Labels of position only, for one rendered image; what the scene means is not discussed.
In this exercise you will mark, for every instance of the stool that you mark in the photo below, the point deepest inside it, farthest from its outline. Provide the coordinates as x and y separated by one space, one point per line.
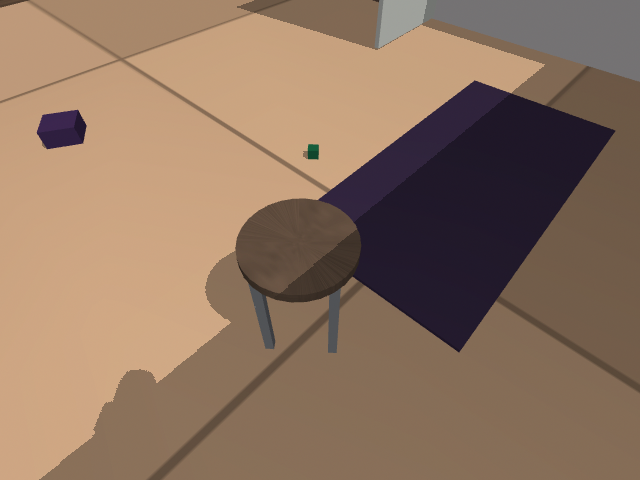
298 250

